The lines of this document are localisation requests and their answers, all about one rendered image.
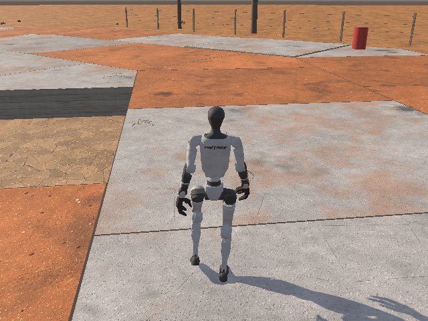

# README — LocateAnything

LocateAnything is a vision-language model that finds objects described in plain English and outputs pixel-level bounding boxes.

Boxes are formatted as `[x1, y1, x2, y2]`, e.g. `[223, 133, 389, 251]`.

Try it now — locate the right robot hand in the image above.
[235, 186, 250, 201]

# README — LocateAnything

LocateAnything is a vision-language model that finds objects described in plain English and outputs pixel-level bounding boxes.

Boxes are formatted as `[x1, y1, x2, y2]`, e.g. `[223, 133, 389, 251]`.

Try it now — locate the left robot upper arm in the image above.
[186, 135, 202, 173]

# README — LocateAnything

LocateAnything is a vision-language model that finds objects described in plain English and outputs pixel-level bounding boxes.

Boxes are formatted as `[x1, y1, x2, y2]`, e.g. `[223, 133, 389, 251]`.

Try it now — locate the right robot foot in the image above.
[219, 265, 229, 282]

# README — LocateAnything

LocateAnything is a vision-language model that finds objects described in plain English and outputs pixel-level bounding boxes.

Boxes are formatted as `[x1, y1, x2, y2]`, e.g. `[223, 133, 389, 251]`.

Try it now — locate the right robot upper arm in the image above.
[229, 136, 245, 172]

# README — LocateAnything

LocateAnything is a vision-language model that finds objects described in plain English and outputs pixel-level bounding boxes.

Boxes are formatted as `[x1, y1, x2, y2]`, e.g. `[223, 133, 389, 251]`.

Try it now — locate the robot right forearm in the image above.
[238, 162, 249, 189]

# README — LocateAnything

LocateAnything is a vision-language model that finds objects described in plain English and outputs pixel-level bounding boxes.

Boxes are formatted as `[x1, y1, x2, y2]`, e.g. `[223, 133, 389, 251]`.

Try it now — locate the robot head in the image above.
[204, 106, 227, 139]

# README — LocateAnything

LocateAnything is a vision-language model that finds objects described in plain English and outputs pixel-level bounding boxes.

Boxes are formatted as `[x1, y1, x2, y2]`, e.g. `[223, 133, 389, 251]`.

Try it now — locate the robot left forearm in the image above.
[178, 163, 192, 198]

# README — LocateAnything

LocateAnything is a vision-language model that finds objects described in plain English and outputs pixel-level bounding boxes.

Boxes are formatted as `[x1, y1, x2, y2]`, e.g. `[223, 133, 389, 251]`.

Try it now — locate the left robot hand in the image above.
[176, 197, 192, 216]

